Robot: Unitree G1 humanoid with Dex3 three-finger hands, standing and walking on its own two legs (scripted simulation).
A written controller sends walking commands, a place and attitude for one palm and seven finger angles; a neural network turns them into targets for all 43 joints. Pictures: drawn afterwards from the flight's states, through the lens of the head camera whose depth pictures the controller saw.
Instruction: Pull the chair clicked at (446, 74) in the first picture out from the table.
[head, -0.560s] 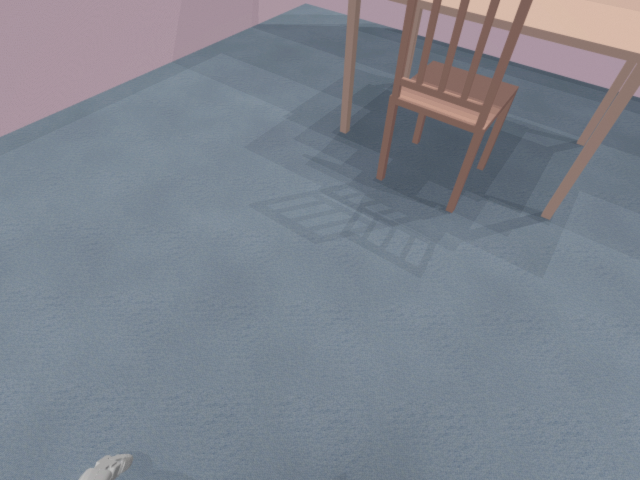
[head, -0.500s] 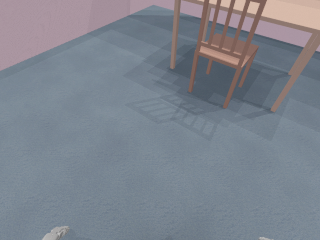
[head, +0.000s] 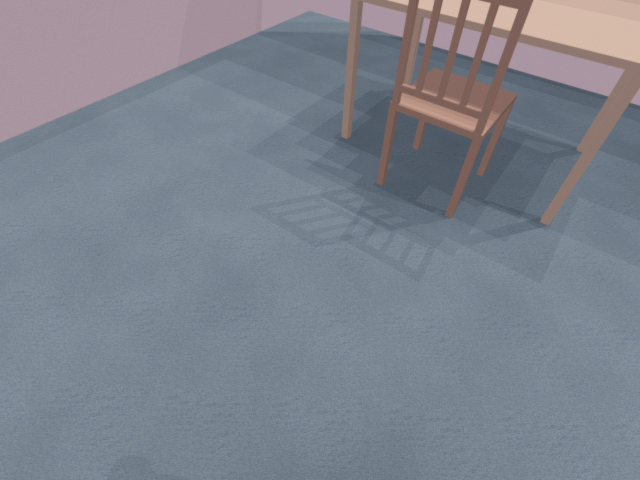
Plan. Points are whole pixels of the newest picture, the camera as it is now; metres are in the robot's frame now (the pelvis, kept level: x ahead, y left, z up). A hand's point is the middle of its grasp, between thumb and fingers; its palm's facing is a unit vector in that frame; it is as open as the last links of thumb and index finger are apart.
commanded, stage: stand and wait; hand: left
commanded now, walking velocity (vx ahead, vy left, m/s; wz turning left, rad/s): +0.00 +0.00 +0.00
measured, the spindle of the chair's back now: (452, 51) +1.47 -0.38 -0.08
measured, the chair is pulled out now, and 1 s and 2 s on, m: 0.00 0.00 0.00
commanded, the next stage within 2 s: look at it before walking up in 0.42 s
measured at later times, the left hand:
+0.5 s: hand out of the picture +0.06 +0.24 -0.15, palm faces -0.04 -0.94 -0.33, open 7.4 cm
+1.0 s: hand out of the picture +0.06 +0.24 -0.15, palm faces -0.04 -0.94 -0.33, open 7.4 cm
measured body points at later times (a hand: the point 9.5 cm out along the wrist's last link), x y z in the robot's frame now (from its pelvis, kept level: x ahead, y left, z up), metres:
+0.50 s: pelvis -0.02 -0.01 +0.00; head -0.01 -0.01 +0.45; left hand +0.06 +0.29 -0.13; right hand +0.05 -0.30 -0.13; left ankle -0.02 +0.12 -0.74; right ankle -0.01 -0.13 -0.74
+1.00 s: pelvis -0.01 -0.01 +0.00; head -0.01 -0.01 +0.45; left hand +0.06 +0.29 -0.13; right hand +0.06 -0.30 -0.13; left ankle -0.02 +0.12 -0.74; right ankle -0.01 -0.13 -0.74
